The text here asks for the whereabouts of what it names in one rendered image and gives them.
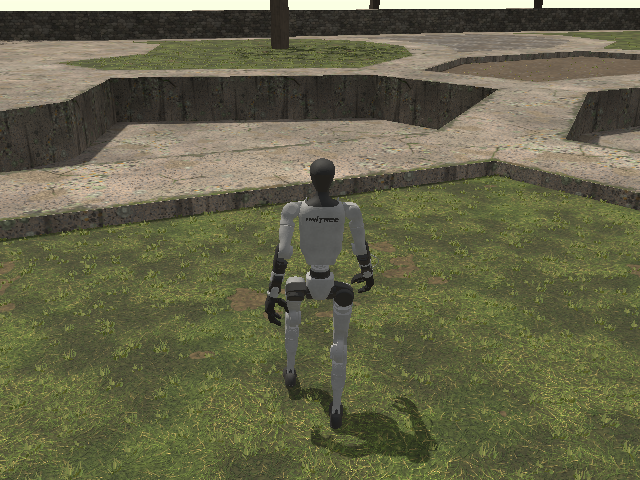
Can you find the robot right forearm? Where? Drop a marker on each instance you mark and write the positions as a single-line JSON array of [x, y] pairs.
[[365, 263]]

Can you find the left robot foot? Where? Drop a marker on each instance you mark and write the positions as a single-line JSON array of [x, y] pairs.
[[290, 379]]

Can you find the right robot hand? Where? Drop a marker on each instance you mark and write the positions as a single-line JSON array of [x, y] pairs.
[[359, 278]]

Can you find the left robot hand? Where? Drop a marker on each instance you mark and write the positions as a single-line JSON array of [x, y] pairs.
[[269, 309]]

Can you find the left robot upper arm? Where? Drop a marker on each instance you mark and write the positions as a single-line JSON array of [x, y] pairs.
[[289, 212]]

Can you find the robot right thigh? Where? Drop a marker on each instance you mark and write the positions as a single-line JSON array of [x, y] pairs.
[[343, 296]]

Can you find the right robot upper arm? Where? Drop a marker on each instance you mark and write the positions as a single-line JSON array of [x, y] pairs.
[[353, 213]]

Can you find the robot left forearm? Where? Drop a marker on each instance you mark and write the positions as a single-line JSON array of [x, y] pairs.
[[277, 275]]

